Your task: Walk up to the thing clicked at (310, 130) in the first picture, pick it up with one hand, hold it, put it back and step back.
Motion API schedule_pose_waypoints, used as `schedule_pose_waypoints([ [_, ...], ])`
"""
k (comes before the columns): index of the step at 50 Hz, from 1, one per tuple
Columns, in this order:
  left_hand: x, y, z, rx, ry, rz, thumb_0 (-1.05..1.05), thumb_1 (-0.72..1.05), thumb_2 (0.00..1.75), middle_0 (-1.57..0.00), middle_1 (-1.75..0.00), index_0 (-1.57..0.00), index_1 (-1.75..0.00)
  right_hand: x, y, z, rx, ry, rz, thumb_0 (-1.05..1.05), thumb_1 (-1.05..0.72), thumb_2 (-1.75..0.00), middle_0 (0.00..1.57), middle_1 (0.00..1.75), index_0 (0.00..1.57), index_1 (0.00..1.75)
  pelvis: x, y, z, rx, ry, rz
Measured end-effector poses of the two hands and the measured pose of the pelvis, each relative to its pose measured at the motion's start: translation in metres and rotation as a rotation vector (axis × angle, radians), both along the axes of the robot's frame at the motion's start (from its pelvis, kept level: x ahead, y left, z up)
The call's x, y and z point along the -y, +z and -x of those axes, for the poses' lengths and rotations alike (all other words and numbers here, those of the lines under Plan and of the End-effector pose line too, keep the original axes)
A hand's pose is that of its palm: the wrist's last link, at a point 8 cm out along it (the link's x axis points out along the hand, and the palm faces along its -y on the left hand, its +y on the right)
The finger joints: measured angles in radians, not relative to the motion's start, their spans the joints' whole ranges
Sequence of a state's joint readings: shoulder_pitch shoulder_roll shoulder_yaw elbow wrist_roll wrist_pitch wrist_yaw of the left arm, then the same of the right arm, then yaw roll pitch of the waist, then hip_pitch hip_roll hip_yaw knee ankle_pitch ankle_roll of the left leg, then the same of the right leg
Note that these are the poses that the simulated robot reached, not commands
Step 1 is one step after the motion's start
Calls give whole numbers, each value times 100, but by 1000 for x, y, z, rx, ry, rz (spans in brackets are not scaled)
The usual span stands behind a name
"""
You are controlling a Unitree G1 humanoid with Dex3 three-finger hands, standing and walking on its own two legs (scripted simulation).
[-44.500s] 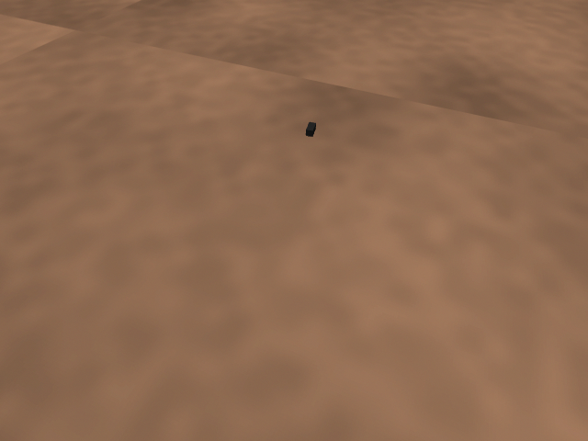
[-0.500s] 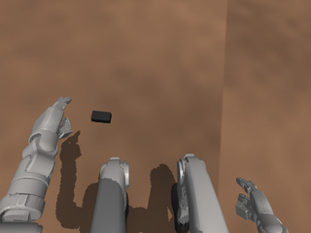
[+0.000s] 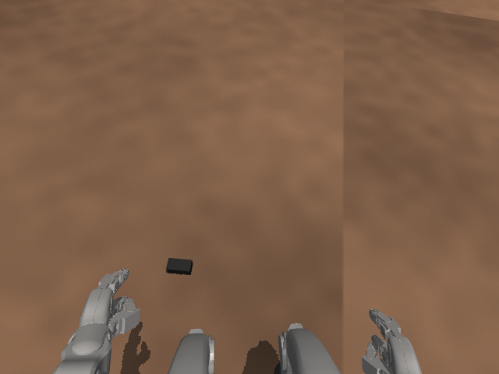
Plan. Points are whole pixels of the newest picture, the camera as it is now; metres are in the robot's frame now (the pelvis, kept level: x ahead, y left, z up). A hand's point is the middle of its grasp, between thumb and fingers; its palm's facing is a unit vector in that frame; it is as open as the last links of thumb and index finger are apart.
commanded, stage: home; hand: left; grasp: from above
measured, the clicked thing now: (179, 266) +0.52 +0.21 -0.64
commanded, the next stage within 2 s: none
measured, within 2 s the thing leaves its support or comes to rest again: neither
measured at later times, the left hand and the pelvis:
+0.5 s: hand (119, 348) +0.18 +0.18 +0.01, palm faces +0.09 -0.98 -0.20, open 7.4 cm; pelvis +0.03 -0.01 +0.06, yaw +2 degrees
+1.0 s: hand (119, 333) +0.20 +0.18 +0.01, palm faces +0.07 -0.98 -0.20, open 7.4 cm; pelvis +0.04 +0.00 +0.06, yaw +1 degrees
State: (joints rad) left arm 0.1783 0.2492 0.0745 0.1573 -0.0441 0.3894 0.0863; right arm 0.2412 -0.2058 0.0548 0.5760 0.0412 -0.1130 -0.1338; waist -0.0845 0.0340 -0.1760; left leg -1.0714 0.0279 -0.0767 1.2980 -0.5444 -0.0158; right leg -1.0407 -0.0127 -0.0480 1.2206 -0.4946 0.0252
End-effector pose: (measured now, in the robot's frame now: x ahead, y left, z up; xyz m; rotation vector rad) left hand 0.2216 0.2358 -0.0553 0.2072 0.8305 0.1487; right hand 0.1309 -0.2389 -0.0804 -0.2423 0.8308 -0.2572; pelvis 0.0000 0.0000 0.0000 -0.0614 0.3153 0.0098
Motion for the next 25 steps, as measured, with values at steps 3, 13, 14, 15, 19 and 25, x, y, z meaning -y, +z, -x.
schedule_pose_waypoints([
  [3, 2, 22, 10, 0, 15, 18, 1, 90, 90, -20, -30, -20, -30, 2, 18, -2, 31, -11, 10, 2, -90, -90, 20, 30, 21, 30, 1, 15, -7, 34, 3, -2],
  [13, 8, 84, 44, 24, 29, 29, 1, 90, 90, -20, -30, -20, -30, 5, 69, -33, 196, -1, 21, 2, -90, -90, 20, 30, 20, 30, 4, 51, -27, 121, 14, -10],
  [14, 8, 88, 47, 25, 31, 29, 1, 90, 90, -20, -30, -20, -30, 4, 72, -38, 213, 5, 21, 2, -90, -90, 20, 30, 20, 30, 4, 52, -28, 126, 16, -11],
  [15, 8, 90, 50, 25, 34, 29, 1, 90, 90, -20, -30, -20, -30, 4, 75, -42, 229, 11, 21, 2, -90, -90, 20, 30, 20, 30, 4, 53, -29, 131, 17, -12],
  [19, 8, 94, 58, 19, 42, 35, 1, 90, 90, -20, -30, -20, -30, 1, 84, -58, 282, 42, 22, 2, -90, -90, 20, 30, 20, 30, 6, 56, -30, 146, 22, -16],
  [25, 10, 88, 60, 2, 45, 45, 1, 90, 90, -20, -30, -20, -30, 0, 89, -70, 314, 84, 31, 2, -90, -90, 20, 30, 21, 30, 9, 55, -29, 153, 28, -20],
])
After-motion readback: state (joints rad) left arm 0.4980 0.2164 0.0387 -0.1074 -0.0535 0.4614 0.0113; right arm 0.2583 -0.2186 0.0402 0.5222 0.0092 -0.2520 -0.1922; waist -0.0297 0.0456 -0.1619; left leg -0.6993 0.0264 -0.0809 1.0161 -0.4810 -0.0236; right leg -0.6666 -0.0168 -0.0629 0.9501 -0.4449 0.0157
